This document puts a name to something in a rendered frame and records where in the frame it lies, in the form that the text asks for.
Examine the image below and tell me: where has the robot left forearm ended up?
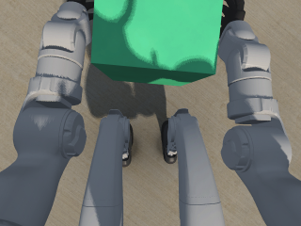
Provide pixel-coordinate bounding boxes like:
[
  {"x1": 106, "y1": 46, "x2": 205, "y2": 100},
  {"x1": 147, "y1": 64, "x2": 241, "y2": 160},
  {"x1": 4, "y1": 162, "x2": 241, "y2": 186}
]
[{"x1": 12, "y1": 1, "x2": 92, "y2": 150}]

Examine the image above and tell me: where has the carton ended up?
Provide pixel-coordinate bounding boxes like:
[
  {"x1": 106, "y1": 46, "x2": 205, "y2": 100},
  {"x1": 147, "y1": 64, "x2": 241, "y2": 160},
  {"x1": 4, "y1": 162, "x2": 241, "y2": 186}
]
[{"x1": 90, "y1": 0, "x2": 223, "y2": 87}]

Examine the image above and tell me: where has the left robot upper arm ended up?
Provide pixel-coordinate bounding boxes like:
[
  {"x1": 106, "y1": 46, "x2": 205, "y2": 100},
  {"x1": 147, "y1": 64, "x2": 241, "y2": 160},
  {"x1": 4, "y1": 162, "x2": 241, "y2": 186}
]
[{"x1": 0, "y1": 107, "x2": 87, "y2": 226}]

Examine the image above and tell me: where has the robot right hand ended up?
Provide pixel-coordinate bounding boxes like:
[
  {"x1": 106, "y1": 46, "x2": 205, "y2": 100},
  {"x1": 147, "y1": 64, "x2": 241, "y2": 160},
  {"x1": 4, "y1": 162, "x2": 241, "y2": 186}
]
[{"x1": 219, "y1": 0, "x2": 246, "y2": 39}]

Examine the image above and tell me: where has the left robot shin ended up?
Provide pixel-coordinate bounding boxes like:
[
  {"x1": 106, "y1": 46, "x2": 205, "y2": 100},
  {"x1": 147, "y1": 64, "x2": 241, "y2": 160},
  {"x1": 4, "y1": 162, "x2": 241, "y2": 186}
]
[{"x1": 99, "y1": 109, "x2": 129, "y2": 158}]

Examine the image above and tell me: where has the robot right forearm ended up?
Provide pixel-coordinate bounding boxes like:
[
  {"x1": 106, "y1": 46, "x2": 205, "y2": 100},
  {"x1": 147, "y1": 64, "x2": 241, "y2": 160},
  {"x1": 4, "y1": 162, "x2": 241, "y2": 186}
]
[{"x1": 217, "y1": 20, "x2": 293, "y2": 155}]

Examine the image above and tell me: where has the right robot thigh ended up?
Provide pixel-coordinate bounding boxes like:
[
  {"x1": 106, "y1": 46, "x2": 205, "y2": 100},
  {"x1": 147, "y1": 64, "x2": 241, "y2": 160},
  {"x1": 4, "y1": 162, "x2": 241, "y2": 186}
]
[{"x1": 167, "y1": 113, "x2": 226, "y2": 226}]

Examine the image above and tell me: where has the right robot upper arm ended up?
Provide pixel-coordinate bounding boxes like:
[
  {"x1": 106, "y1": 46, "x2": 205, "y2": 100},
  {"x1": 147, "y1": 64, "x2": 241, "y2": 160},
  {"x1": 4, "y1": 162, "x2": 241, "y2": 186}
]
[{"x1": 220, "y1": 125, "x2": 301, "y2": 226}]

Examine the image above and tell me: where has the robot left hand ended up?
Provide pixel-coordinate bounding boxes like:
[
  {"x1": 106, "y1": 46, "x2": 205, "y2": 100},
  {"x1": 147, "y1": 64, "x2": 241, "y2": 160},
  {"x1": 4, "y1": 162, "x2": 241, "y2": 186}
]
[{"x1": 67, "y1": 0, "x2": 94, "y2": 20}]

